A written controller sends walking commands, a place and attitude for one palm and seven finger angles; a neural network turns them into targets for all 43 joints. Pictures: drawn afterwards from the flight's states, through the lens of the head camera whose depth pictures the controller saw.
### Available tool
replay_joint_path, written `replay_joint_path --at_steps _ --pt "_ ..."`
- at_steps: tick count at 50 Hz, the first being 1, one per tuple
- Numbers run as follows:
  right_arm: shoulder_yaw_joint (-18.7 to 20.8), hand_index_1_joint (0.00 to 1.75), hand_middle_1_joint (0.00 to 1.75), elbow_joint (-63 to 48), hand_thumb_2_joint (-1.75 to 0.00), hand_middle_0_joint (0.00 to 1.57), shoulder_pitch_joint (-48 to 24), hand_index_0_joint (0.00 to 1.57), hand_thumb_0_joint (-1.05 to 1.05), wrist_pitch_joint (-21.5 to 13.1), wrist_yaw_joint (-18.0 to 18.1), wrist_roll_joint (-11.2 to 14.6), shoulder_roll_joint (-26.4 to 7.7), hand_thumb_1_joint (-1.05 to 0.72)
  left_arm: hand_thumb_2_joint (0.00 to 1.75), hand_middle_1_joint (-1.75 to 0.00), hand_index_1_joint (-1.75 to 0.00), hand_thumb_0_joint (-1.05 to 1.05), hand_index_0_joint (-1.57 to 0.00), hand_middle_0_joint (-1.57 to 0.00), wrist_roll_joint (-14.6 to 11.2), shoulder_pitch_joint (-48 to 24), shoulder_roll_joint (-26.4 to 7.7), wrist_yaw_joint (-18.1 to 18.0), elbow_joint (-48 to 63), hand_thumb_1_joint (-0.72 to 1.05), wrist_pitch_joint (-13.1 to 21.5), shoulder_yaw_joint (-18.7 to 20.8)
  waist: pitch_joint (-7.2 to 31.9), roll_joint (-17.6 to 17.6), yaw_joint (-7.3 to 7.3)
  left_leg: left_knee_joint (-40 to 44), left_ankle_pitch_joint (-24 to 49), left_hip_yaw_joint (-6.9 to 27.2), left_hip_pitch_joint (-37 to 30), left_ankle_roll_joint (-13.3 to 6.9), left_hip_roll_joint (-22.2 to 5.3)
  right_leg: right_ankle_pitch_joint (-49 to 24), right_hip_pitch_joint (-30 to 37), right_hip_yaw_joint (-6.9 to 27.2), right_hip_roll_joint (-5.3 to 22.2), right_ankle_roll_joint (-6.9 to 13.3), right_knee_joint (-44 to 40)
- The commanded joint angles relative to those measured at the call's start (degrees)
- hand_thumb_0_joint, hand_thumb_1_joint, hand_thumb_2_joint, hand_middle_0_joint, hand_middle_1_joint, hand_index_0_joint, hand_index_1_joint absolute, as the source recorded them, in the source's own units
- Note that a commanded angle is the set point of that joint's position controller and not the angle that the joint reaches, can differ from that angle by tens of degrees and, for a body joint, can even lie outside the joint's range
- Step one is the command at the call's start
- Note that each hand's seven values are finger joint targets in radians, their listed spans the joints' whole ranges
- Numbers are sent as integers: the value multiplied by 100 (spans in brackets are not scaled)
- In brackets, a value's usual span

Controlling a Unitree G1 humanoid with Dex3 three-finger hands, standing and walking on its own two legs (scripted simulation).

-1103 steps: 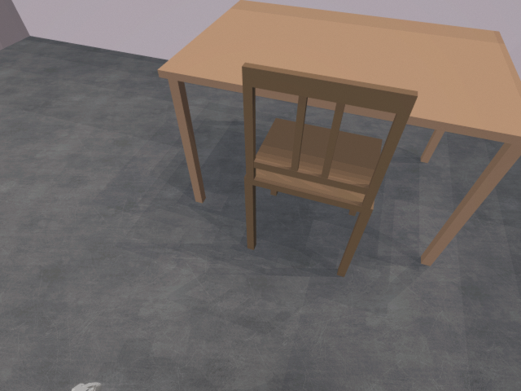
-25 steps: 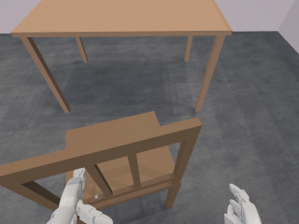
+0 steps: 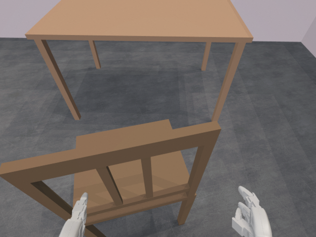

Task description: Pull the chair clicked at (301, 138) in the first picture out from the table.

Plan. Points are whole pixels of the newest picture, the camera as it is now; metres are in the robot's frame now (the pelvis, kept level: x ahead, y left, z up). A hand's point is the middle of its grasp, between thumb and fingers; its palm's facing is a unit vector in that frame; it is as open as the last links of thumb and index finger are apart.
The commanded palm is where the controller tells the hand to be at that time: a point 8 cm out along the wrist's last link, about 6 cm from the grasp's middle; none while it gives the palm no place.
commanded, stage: draw the fingers out of the gap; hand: left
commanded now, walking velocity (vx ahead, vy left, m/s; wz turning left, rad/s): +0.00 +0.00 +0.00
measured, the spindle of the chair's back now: (111, 186) +0.26 +0.14 -0.03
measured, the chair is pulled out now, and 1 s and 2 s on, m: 0.63 0.62 0.62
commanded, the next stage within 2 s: draw the hand back to the body in 0.14 s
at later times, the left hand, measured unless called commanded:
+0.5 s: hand out of the picture +0.13 +0.16 +0.05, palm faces +0.08 -0.99 -0.06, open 17.5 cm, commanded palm +0.08 +0.22 +0.06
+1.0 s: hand (56, 229) +0.14 +0.20 +0.08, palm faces +0.08 -0.91 -0.41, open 14.9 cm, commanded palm +0.12 +0.26 +0.15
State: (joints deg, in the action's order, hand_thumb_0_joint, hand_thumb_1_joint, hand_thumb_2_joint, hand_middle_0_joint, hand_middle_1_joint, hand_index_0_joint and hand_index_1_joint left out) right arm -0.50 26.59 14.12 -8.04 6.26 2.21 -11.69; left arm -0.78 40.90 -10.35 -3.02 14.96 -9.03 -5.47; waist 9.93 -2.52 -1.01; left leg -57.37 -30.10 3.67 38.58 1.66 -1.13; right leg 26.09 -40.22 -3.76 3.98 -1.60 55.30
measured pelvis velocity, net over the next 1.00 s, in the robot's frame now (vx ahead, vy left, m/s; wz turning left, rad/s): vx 0.01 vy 0.00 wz -0.02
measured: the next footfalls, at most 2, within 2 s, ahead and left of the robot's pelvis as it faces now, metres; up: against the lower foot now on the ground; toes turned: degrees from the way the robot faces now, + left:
none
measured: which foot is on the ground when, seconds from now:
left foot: down 0.00-1.00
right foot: down 0.00-1.00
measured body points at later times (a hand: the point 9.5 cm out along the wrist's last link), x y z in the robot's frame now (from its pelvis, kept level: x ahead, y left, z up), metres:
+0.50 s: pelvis -0.01 +0.00 -0.02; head +0.01 +0.00 +0.43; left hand +0.12 +0.21 +0.05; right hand +0.18 -0.23 -0.08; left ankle -0.02 +0.14 -0.68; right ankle +0.01 -0.14 -0.68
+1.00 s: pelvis +0.01 +0.00 +0.03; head +0.00 -0.01 +0.48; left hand +0.13 +0.24 +0.10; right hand +0.19 -0.23 -0.04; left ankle -0.02 +0.14 -0.68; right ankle +0.01 -0.14 -0.68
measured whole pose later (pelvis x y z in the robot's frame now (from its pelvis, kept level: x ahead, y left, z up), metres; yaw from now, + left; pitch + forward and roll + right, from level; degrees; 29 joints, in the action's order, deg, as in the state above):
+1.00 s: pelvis +0.01 +0.00 +0.03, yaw -1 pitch +2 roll -2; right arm -2.0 31.0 14.0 -9.6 9.5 2.6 -10.9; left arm -3.1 46.3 -22.5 -5.8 26.7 -6.1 2.8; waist 4.3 -3.7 1.2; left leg -47.0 -27.0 3.0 22.5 2.0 -2.8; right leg 22.3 -24.1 -3.7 2.2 -1.2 44.0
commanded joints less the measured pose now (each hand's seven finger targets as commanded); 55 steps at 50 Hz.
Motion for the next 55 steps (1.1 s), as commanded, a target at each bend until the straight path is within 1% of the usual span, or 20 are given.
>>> replay_joint_path --at_steps 1,7,13,14,17,18,23,26,27,32,36,38,39,40,41,45,47,50,52,55 --pt "345 30 30 -1007 -90 20 -454 20 0 -294 76 6 -610 -90 20 0 0 0 0 0 -22 593 -401 32 1265 -55 354 260 302 254 -25 842 1339 -201 -47 -251 169 -845 580 -190 -226 204 -826" --pt "400 30 30 -1046 -90 20 -462 20 0 -255 114 18 -580 -90 20 0 0 0 0 0 -9 1032 -488 106 1478 -55 470 340 382 123 35 728 1357 -224 101 -273 191 -849 575 -141 -237 235 -754" --pt "466 30 30 -1054 -90 20 -523 20 0 -253 124 52 -528 -90 20 0 0 0 0 0 -32 1639 -422 208 1549 -55 606 306 340 291 23 631 1276 -223 211 -288 198 -799 444 -158 -259 230 -683" --pt "440 30 30 -1014 -90 20 -494 20 0 -394 124 56 -502 -90 20 0 0 0 0 0 -709 1148 -66 322 2094 -55 1217 429 180 564 -16 438 1270 -211 400 -262 256 -859 286 -259 -308 214 -633" --pt "495 30 30 -788 -90 20 -433 20 0 -578 121 81 -530 -90 20 0 0 0 0 0 -818 1089 -635 448 2112 -55 1945 956 403 153 100 358 1217 -222 397 -241 235 -647 261 -149 -327 269 -532" --pt "489 30 30 -754 -90 20 -453 20 0 -614 98 105 -520 -90 20 0 0 0 0 0 -882 1134 -538 519 2119 -55 2142 943 379 -8 104 375 1139 -229 340 -224 243 -513 184 -168 -330 271 -506" --pt "495 30 30 -564 -90 20 -635 20 0 -719 -102 154 -480 -90 20 0 0 0 0 0 -1068 949 -473 974 1835 -55 3053 951 264 25 88 233 1039 -177 575 -190 198 -390 -7 -139 -338 266 -310" --pt "523 30 30 -575 -90 20 -798 20 0 -725 -198 203 -500 -90 20 0 0 0 0 0 -1275 814 -694 1413 1654 -55 3461 1247 406 197 125 166 931 -170 661 -176 157 -289 91 -24 -308 259 -296" --pt "534 30 30 -633 -90 20 -859 20 0 -683 -214 225 -507 -90 20 0 0 0 0 0 -1298 1049 -769 1469 1546 -55 3354 1405 522 124 225 284 934 -163 569 -181 150 -260 270 -22 -320 284 -347" --pt "432 30 30 -812 -90 20 -930 20 0 -573 -88 298 -460 -90 20 0 0 0 0 0 -1498 821 -923 1268 2126 -55 2623 1736 454 5 245 686 764 -139 189 -200 123 -61 623 -49 -315 241 -709" --pt "355 30 30 -682 -90 20 -777 20 0 -689 2 293 -450 -90 25 -2 -2 0 -1 -1 -1608 424 -1034 1109 2434 -44 2581 1923 191 103 177 857 843 -115 -41 -192 93 -100 693 -93 -351 217 -950" --pt "320 30 30 -606 -90 20 -741 20 0 -794 21 290 -437 -90 29 -4 -4 0 -2 -2 -1647 276 -1164 1060 2605 -37 2681 2099 193 -115 209 962 1007 -118 -237 -182 94 -268 823 -107 -363 240 -1031" --pt "300 30 30 -713 -90 20 -709 20 0 -573 168 145 -439 -90 31 -5 -5 0 -3 -3 -536 807 -2371 181 2531 -33 1898 2585 541 -435 598 1346 914 -161 -579 -110 -119 -294 1405 225 -185 387 -1281" --pt "171 30 30 -879 -90 20 -657 20 0 -539 210 116 -359 -90 32 -5 -5 0 -4 -4 -453 692 -1697 -133 3194 -30 1590 2089 256 -649 387 1507 913 -191 -682 -105 -49 -423 1477 99 -134 362 -1387" --pt "162 30 30 -765 -90 20 -646 20 0 -500 249 94 -335 -90 34 -6 -6 0 -4 -4 -335 580 -1565 -363 3114 -26 1368 1961 1 -722 345 1533 997 -228 -792 -111 -83 -516 1484 37 -136 355 -1446" --pt "84 30 30 -598 -90 20 -689 20 0 -391 359 16 -444 -90 41 -9 -9 0 -6 -6 -214 173 -1772 -733 2983 -12 993 2135 -332 -279 316 1848 1214 -195 -1230 -124 -120 -758 1825 -59 -189 328 -1807" --pt "50 30 30 -506 -90 20 -747 20 0 -440 383 13 -477 -90 44 -10 -10 0 -7 -7 -203 -141 -2105 -855 2998 -4 941 2447 -389 -424 358 2037 1302 -209 -1422 -117 -95 -871 2134 -24 -173 353 -2027" --pt "10 30 30 -380 -90 20 -738 20 0 -562 361 -28 -479 -90 50 -13 -13 0 -8 -8 -170 -242 -2058 -898 3064 7 957 2471 -388 -526 386 2296 1714 -211 -1845 -104 -100 -1335 2431 -70 -149 346 -2118" --pt "13 30 30 -257 -90 20 -763 20 0 -662 349 -36 -512 -90 53 -14 -14 0 -10 -10 -170 -461 -2261 -944 3177 14 946 2644 -292 -764 413 2407 1986 -239 -2049 -107 -79 -1640 2716 -42 -119 355 -2246" --pt "-6 30 30 -109 -90 20 -824 20 0 -818 285 -64 -539 -90 58 -16 -16 0 -11 -11 -169 -703 -2302 -973 3319 25 980 2726 -280 -734 421 2559 2334 -251 -2342 -100 -88 -2019 2927 -51 -106 338 -2351"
